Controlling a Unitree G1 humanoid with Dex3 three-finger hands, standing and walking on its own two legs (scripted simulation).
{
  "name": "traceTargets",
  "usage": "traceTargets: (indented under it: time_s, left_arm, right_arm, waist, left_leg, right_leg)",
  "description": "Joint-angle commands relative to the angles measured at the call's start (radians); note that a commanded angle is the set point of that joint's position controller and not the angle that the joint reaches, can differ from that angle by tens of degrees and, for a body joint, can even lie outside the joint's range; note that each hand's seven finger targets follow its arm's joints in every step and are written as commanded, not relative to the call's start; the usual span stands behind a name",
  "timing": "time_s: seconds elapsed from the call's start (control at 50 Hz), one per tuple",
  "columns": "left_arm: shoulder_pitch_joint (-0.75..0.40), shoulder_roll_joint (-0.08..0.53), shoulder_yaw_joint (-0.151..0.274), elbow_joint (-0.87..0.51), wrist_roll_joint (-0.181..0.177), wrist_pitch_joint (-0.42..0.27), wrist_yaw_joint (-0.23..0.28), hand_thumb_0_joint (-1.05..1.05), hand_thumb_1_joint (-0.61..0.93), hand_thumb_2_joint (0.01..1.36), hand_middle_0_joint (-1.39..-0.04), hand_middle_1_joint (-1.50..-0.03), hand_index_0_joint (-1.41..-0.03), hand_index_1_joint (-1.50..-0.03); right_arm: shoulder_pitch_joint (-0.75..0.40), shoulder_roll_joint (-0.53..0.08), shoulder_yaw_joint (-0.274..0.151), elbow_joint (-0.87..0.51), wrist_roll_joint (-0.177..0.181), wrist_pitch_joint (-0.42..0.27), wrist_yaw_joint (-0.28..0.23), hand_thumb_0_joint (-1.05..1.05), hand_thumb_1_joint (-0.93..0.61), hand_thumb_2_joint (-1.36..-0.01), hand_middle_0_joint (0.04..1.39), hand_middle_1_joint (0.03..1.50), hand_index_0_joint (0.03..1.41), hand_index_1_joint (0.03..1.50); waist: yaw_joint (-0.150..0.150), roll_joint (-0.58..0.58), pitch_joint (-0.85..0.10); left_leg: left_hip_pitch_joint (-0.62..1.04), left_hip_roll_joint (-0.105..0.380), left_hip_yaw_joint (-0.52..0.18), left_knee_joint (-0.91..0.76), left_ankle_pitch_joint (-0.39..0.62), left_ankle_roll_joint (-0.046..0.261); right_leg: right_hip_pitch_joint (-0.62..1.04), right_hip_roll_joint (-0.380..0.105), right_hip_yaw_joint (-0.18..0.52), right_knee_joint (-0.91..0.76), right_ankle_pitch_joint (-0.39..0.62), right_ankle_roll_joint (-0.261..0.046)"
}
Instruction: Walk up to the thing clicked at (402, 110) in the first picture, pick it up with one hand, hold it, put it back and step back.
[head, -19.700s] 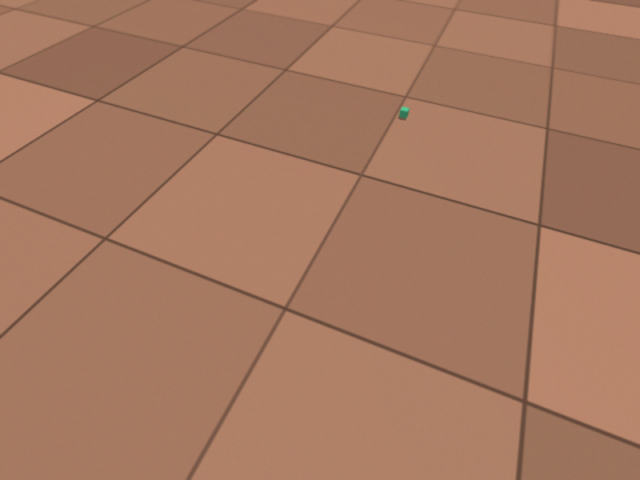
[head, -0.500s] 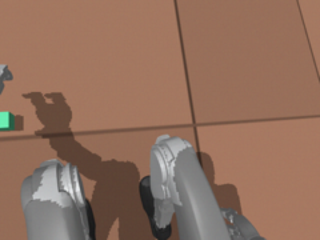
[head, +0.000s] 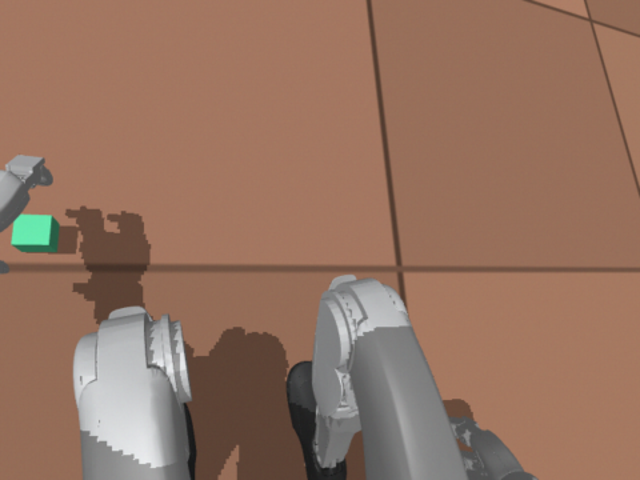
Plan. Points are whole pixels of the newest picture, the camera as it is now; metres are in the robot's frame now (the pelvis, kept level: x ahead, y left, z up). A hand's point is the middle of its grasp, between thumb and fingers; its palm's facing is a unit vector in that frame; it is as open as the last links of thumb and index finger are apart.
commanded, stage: close in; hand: left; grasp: from above
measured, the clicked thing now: (36, 233) +0.46 +0.31 -0.29
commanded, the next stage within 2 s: rest palm in 0.22 s
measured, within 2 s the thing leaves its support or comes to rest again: neither
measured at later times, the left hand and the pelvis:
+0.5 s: hand (14, 233) +0.43 +0.30 -0.20, palm faces -0.55 -0.08 -0.83, open 13.0 cm; pelvis +0.00 -0.01 +0.00, yaw -1 degrees
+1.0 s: hand (37, 227) +0.45 +0.29 -0.24, palm faces -0.43 -0.03 -0.90, open 13.7 cm; pelvis +0.00 +0.00 -0.02, yaw -3 degrees
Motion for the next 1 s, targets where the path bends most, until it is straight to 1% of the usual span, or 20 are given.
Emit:
traceTargets:
  time_s: [0.0, 0.08, 0.14, 0.18, 0.24, 0.3, 0.36, 0.42, 0.48, 0.5, 0.54, 0.62, 0.64, 0.66, 0.74, 0.78, 0.8, 0.88, 0.92, 0.98]
  left_arm:
    - [-0.494, 0.233, 0.047, -0.056, 0.016, 0.094, 0.090, 0.000, -0.263, 0.792, -0.270, -0.832, -0.292, -0.807]
    - [-0.444, 0.144, -0.035, 0.170, 0.000, 0.187, 0.039, 0.000, -0.326, 0.811, -0.196, -0.921, -0.231, -0.884]
    - [-0.372, 0.166, -0.031, 0.197, -0.046, 0.224, -0.032, 0.000, -0.330, 0.814, -0.194, -0.933, -0.231, -0.894]
    - [-0.373, 0.209, -0.010, 0.119, -0.079, 0.224, -0.085, 0.000, -0.333, 0.823, -0.204, -0.921, -0.235, -0.889]
    - [-0.368, 0.336, 0.049, -0.008, -0.106, 0.195, -0.151, 0.000, -0.301, 0.785, -0.247, -0.890, -0.277, -0.858]
    - [-0.346, 0.339, 0.079, -0.085, -0.141, 0.130, -0.173, 0.000, -0.277, 0.756, -0.269, -0.859, -0.300, -0.826]
    - [-0.314, 0.389, 0.141, -0.094, -0.138, 0.053, -0.151, 0.000, -0.329, 0.805, -0.221, -0.884, -0.241, -0.861]
    - [-0.359, 0.328, 0.096, -0.058, -0.117, -0.026, -0.106, 0.000, -0.404, 0.873, -0.164, -0.910, -0.175, -0.897]
    - [-0.354, 0.360, 0.103, -0.009, -0.083, -0.070, -0.034, 0.000, -0.422, 0.895, -0.141, -0.916, -0.153, -0.902]
    - [-0.330, 0.366, 0.094, 0.029, -0.050, -0.074, -0.013, 0.000, -0.422, 0.899, -0.146, -0.910, -0.154, -0.900]
    - [-0.362, 0.356, 0.085, 0.041, -0.019, -0.082, 0.036, 0.000, -0.410, 0.901, -0.142, -0.911, -0.153, -0.898]
    - [-0.343, 0.329, 0.060, 0.097, 0.038, -0.056, 0.133, 0.000, -0.375, 0.881, -0.158, -0.899, -0.172, -0.882]
    - [-0.368, 0.344, 0.069, 0.048, 0.042, -0.046, 0.161, 0.000, -0.374, 0.882, -0.161, -0.883, -0.173, -0.869]
    - [-0.332, 0.333, 0.061, 0.113, 0.050, -0.024, 0.183, 0.000, -0.374, 0.879, -0.166, -0.874, -0.175, -0.862]
    - [-0.352, 0.291, 0.030, 0.173, 0.061, 0.056, 0.258, 0.000, -0.379, 0.879, -0.147, -0.895, -0.161, -0.877]
    - [-0.389, 0.285, 0.023, 0.160, 0.048, 0.098, 0.276, 0.000, -0.410, 0.900, -0.137, -0.894, -0.145, -0.882]
    - [-0.365, 0.267, 0.007, 0.225, 0.060, 0.126, 0.272, 0.000, -0.407, 0.890, -0.135, -0.906, -0.147, -0.891]
    - [-0.396, 0.282, 0.020, 0.223, 0.003, 0.187, 0.244, 0.000, -0.467, 0.932, -0.087, -0.950, -0.098, -0.937]
    - [-0.411, 0.373, 0.100, 0.198, -0.005, 0.199, 0.217, 0.000, -0.487, 0.952, -0.082, -0.958, -0.088, -0.949]
    - [-0.359, 0.404, 0.144, 0.243, -0.029, 0.207, 0.166, 0.000, -0.501, 0.963, -0.075, -0.963, -0.078, -0.958]
  right_arm:
    - [0.197, -0.272, -0.070, 0.011, 0.008, -0.015, -0.017, 0.000, -0.912, -0.899, 0.199, 0.300, 0.200, 0.300]
    - [0.196, -0.264, -0.043, -0.004, 0.016, -0.031, -0.014, 0.000, -0.913, -0.899, 0.200, 0.300, 0.200, 0.300]
    - [0.193, -0.264, -0.035, -0.028, 0.025, -0.040, -0.017, 0.000, -0.915, -0.899, 0.199, 0.300, 0.200, 0.300]
    - [0.198, -0.265, -0.037, -0.049, 0.030, -0.039, -0.016, 0.000, -0.915, -0.900, 0.199, 0.300, 0.200, 0.300]
    - [0.216, -0.266, -0.031, -0.074, 0.031, -0.020, -0.015, 0.000, -0.922, -0.902, 0.199, 0.300, 0.199, 0.300]
    - [0.228, -0.278, -0.025, -0.091, 0.029, -0.001, -0.016, 0.000, -0.922, -0.902, 0.199, 0.300, 0.199, 0.300]
    - [0.231, -0.290, -0.020, -0.101, 0.016, 0.010, -0.017, 0.000, -0.916, -0.903, 0.199, 0.300, 0.199, 0.300]
    - [0.236, -0.278, 0.008, -0.061, -0.011, 0.013, -0.010, 0.000, -0.909, -0.901, 0.199, 0.300, 0.199, 0.300]
    - [0.221, -0.281, 0.028, -0.051, -0.027, 0.009, -0.007, 0.000, -0.905, -0.899, 0.199, 0.300, 0.199, 0.300]
    - [0.219, -0.286, 0.030, -0.045, -0.033, 0.007, -0.006, 0.000, -0.905, -0.899, 0.199, 0.300, 0.199, 0.300]
    - [0.204, -0.295, 0.030, -0.034, -0.047, -0.001, -0.002, 0.000, -0.901, -0.897, 0.199, 0.300, 0.199, 0.300]
    - [0.177, -0.306, 0.029, -0.010, -0.080, -0.021, 0.004, 0.000, -0.900, -0.897, 0.199, 0.300, 0.199, 0.300]
    - [0.175, -0.311, 0.027, -0.001, -0.086, -0.023, 0.003, 0.000, -0.899, -0.896, 0.199, 0.300, 0.199, 0.300]
    - [0.164, -0.311, 0.028, 0.000, -0.087, -0.030, 0.005, 0.000, -0.899, -0.897, 0.199, 0.300, 0.199, 0.300]
    - [0.134, -0.316, 0.033, 0.011, -0.102, -0.070, 0.027, 0.000, -0.898, -0.896, 0.199, 0.299, 0.199, 0.299]
    - [0.124, -0.318, 0.034, 0.016, -0.102, -0.087, 0.037, 0.000, -0.901, -0.897, 0.199, 0.300, 0.199, 0.300]
    - [0.126, -0.321, 0.033, 0.015, -0.103, -0.099, 0.045, 0.000, -0.902, -0.897, 0.199, 0.300, 0.199, 0.300]
    - [0.129, -0.338, 0.039, -0.001, -0.086, -0.140, 0.067, 0.000, -0.903, -0.899, 0.199, 0.300, 0.199, 0.300]
    - [0.133, -0.360, 0.038, -0.048, -0.081, -0.156, 0.070, 0.000, -0.903, -0.899, 0.199, 0.300, 0.199, 0.300]
    - [0.164, -0.348, 0.042, -0.055, -0.073, -0.156, 0.069, 0.000, -0.906, -0.901, 0.199, 0.300, 0.199, 0.300]
  waist:
    - [-0.052, 0.472, -0.614]
    - [-0.099, 0.328, -0.487]
    - [-0.073, 0.300, -0.518]
    - [-0.055, 0.291, -0.577]
    - [-0.030, 0.330, -0.669]
    - [-0.049, 0.292, -0.657]
    - [-0.049, 0.291, -0.673]
    - [-0.083, 0.293, -0.594]
    - [-0.076, 0.338, -0.578]
    - [-0.073, 0.357, -0.574]
    - [-0.087, 0.381, -0.566]
    - [-0.100, 0.420, -0.546]
    - [-0.094, 0.431, -0.578]
    - [-0.091, 0.424, -0.557]
    - [-0.118, 0.423, -0.514]
    - [-0.117, 0.453, -0.521]
    - [-0.136, 0.452, -0.496]
    - [-0.141, 0.439, -0.485]
    - [-0.142, 0.417, -0.500]
    - [-0.148, 0.410, -0.501]
  left_leg:
    - [0.647, -0.007, -0.004, -0.334, 0.144, -0.045]
    - [0.494, -0.017, 0.025, -0.303, 0.109, -0.012]
    - [0.478, -0.024, 0.032, -0.297, 0.130, -0.002]
    - [0.492, -0.025, 0.030, -0.300, 0.146, 0.000]
    - [0.498, -0.026, 0.050, -0.275, 0.227, -0.001]
    - [0.488, -0.025, 0.044, -0.243, 0.252, -0.007]
    - [0.502, -0.019, 0.035, -0.218, 0.254, -0.011]
    - [0.481, -0.015, 0.024, -0.199, 0.210, -0.012]
    - [0.501, -0.010, 0.012, -0.212, 0.181, -0.013]
    - [0.535, -0.007, 0.011, -0.214, 0.183, -0.017]
    - [0.556, -0.002, 0.004, -0.210, 0.179, -0.023]
    - [0.574, 0.002, -0.004, -0.219, 0.186, -0.035]
    - [0.581, 0.003, -0.006, -0.223, 0.196, -0.036]
    - [0.576, 0.004, -0.011, -0.226, 0.189, -0.036]
    - [0.534, 0.007, -0.013, -0.216, 0.186, -0.042]
    - [0.533, 0.007, -0.012, -0.223, 0.189, -0.044]
    - [0.546, 0.010, -0.018, -0.216, 0.190, -0.044]
    - [0.517, 0.015, -0.033, -0.212, 0.163, -0.035]
    - [0.519, 0.016, -0.035, -0.205, 0.156, -0.028]
    - [0.489, 0.015, -0.023, -0.196, 0.169, -0.023]
  right_leg:
    - [0.106, 0.036, -0.052, -0.203, 0.181, -0.057]
    - [0.134, 0.036, -0.033, -0.251, 0.177, -0.050]
    - [0.213, 0.034, -0.020, -0.254, 0.198, -0.045]
    - [0.277, 0.033, -0.017, -0.260, 0.207, -0.041]
    - [0.403, 0.032, 0.003, -0.256, 0.277, -0.035]
    - [0.426, 0.034, -0.003, -0.271, 0.285, -0.040]
    - [0.431, 0.040, -0.009, -0.264, 0.272, -0.042]
    - [0.375, 0.050, -0.020, -0.264, 0.223, -0.043]
    - [0.344, 0.058, -0.031, -0.250, 0.197, -0.038]
    - [0.318, 0.060, -0.034, -0.236, 0.196, -0.043]
    - [0.286, 0.064, -0.052, -0.223, 0.189, -0.043]
    - [0.250, 0.070, -0.072, -0.195, 0.192, -0.049]
    - [0.259, 0.073, -0.073, -0.201, 0.199, -0.050]
    - [0.227, 0.074, -0.077, -0.190, 0.192, -0.054]
    - [0.204, 0.078, -0.084, -0.174, 0.216, -0.050]
    - [0.204, 0.079, -0.080, -0.172, 0.226, -0.051]
    - [0.188, 0.076, -0.080, -0.159, 0.236, -0.050]
    - [0.194, 0.064, -0.083, -0.155, 0.233, -0.042]
    - [0.223, 0.056, -0.081, -0.153, 0.236, -0.037]
    - [0.281, 0.057, -0.068, -0.160, 0.250, -0.038]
